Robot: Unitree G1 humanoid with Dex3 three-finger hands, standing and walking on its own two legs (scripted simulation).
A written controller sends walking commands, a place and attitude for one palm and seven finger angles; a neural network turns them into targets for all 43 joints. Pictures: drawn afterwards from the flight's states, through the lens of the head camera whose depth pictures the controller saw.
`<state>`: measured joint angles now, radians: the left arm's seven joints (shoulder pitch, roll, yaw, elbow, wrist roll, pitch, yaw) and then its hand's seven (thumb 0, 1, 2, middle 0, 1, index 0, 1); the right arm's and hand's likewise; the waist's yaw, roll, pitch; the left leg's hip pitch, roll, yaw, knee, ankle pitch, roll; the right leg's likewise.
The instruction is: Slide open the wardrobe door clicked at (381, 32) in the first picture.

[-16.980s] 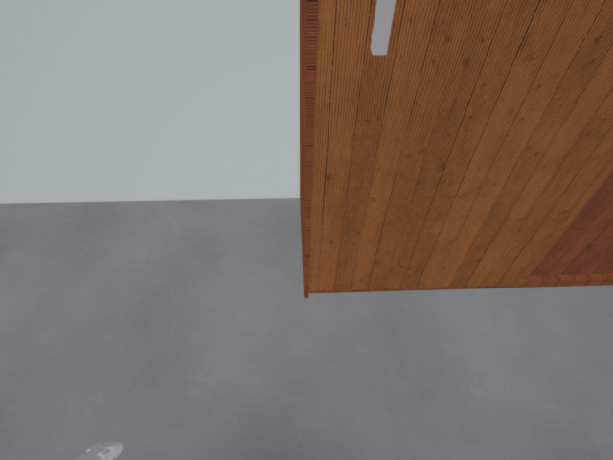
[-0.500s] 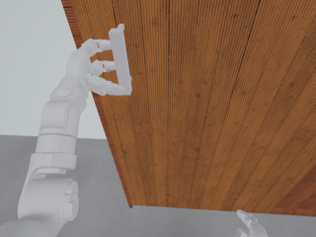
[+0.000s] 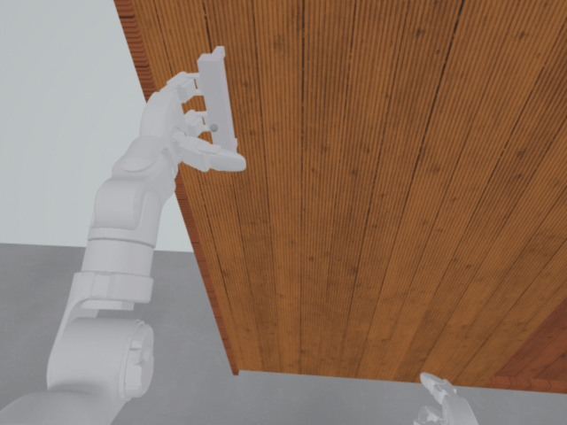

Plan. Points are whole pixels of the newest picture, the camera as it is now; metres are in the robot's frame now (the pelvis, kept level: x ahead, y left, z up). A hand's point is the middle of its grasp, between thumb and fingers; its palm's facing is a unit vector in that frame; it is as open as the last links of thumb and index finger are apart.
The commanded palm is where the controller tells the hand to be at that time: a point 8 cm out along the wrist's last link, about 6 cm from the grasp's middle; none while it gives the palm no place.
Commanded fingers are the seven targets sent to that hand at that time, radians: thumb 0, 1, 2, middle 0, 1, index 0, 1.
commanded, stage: slide the fingers in behind the handle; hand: left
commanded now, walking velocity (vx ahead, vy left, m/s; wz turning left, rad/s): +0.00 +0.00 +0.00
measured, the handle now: (223, 110) +0.46 +0.11 +0.26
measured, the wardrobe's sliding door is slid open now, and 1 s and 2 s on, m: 0.00 0.00 0.00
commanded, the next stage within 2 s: grip the handle and tug to test in 0.40 s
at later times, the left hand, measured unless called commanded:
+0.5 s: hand (214, 127) +0.40 +0.11 +0.27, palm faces -0.02 -1.00 -0.01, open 14.1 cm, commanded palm +0.37 +0.16 +0.26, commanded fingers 0.00 -0.45 0.32 -0.31 -1.21 -0.31 -1.21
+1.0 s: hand (215, 126) +0.40 +0.11 +0.26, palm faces -0.01 -1.00 -0.01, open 9.2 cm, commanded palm +0.37 +0.16 +0.26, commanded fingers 0.00 0.71 0.82 -0.43 -1.37 -0.43 -1.37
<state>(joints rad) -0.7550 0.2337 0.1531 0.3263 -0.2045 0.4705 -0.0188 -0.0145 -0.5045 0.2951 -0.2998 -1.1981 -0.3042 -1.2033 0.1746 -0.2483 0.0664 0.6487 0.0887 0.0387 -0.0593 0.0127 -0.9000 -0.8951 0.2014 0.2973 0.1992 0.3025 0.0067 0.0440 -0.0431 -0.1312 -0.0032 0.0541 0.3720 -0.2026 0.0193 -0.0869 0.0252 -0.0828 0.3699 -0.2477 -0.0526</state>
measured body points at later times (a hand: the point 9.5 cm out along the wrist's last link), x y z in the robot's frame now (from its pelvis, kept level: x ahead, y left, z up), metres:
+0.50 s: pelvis +0.00 +0.00 +0.00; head -0.04 -0.02 +0.45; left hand +0.39 +0.17 +0.27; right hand +0.17 -0.23 -0.09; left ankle +0.00 +0.11 -0.74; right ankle -0.03 -0.08 -0.75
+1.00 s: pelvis +0.00 +0.00 +0.00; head -0.03 -0.02 +0.45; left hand +0.40 +0.17 +0.27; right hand +0.18 -0.22 -0.09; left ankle +0.00 +0.11 -0.74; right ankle -0.03 -0.08 -0.74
